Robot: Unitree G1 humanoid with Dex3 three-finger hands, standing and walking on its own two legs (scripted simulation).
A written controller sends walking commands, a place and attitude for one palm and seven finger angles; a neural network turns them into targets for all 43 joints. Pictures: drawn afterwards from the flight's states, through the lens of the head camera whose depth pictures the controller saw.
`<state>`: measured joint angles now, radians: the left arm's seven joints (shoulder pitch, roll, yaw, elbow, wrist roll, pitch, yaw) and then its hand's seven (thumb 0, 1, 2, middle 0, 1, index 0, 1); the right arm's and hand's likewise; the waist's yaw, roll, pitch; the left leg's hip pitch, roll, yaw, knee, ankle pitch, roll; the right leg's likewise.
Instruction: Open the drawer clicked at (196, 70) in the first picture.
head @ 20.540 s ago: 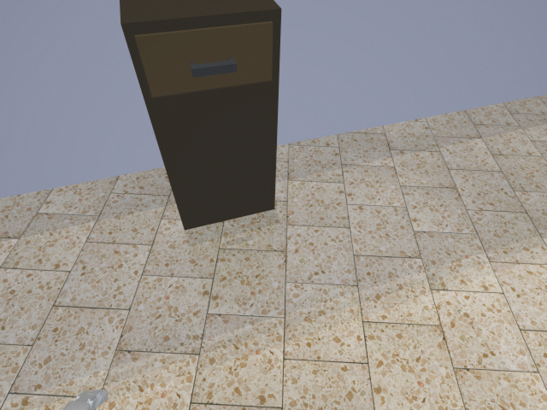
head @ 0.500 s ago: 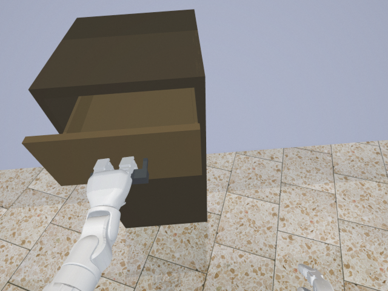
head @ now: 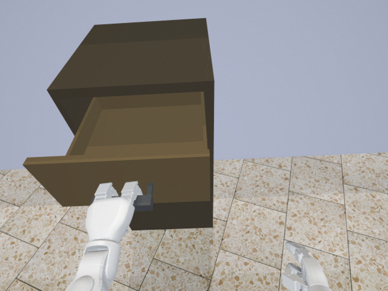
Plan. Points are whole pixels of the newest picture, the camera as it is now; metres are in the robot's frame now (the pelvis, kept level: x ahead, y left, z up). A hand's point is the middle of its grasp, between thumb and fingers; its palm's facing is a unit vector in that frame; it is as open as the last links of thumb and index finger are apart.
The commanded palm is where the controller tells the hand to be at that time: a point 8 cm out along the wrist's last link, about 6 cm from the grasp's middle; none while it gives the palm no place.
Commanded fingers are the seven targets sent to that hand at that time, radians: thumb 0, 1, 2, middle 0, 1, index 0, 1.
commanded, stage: pull the drawer open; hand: left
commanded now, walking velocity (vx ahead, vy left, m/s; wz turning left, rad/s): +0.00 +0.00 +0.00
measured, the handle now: (124, 195) +0.31 +0.20 +0.02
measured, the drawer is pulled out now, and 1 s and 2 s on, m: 0.22 0.30 0.30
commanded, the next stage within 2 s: open the thumb to release the handle in 0.92 s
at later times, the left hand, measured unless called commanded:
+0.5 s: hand (117, 246) +0.21 +0.18 +0.00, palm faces +0.01 -0.12 -0.99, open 6.2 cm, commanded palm +0.16 +0.18 +0.05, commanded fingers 0.00 0.90 0.90 -0.40 -1.35 -0.40 -1.35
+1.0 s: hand (115, 263) +0.18 +0.18 +0.00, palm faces +0.03 -0.17 -0.99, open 6.3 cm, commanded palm +0.15 +0.19 +0.05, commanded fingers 0.00 0.90 0.90 -0.40 -1.35 -0.40 -1.35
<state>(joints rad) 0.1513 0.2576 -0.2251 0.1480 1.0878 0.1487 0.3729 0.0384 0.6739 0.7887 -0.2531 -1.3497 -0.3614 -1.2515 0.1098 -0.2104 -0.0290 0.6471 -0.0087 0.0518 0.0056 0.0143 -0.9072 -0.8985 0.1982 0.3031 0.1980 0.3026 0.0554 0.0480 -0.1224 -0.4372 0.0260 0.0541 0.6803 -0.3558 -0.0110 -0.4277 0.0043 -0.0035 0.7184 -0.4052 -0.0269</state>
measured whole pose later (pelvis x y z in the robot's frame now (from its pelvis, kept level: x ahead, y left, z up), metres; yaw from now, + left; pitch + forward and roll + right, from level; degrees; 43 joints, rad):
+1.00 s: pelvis -0.01 +0.00 -0.02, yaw -1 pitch +7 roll +1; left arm 0.53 0.24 -0.21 -0.19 1.10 0.11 0.40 0.07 0.68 0.76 -0.21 -1.35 -0.36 -1.26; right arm 0.12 -0.20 -0.01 0.56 -0.04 0.03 0.09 0.02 -0.91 -0.90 0.20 0.30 0.20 0.30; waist 0.07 0.06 -0.13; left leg -0.52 0.04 0.06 0.81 -0.42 -0.01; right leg -0.51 0.01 0.01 0.84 -0.46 -0.03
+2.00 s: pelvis -0.03 -0.01 +0.00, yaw +1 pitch +4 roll +1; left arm 0.29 0.27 -0.23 0.03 1.09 0.13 0.40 0.00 -0.49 0.30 -0.31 -1.20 -0.34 -1.21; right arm 0.10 -0.21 -0.02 0.66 -0.02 0.05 -0.01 0.02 -0.91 -0.90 0.20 0.30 0.20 0.30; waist 0.09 0.06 -0.08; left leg -0.46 0.03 0.03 0.72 -0.34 -0.02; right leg -0.44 0.01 -0.02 0.76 -0.40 -0.04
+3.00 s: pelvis -0.02 +0.00 +0.02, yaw +1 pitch -4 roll +1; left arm 0.22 0.38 -0.21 -0.40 0.96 0.24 0.07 0.00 -0.49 0.30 -0.36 -1.22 -0.34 -1.20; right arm 0.01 -0.23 0.03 0.67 0.02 0.10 0.03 0.02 -0.91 -0.90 0.20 0.30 0.20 0.30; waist 0.13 0.13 -0.02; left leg -0.14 0.02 0.03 0.42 -0.21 -0.01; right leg -0.12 0.01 -0.02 0.45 -0.26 -0.02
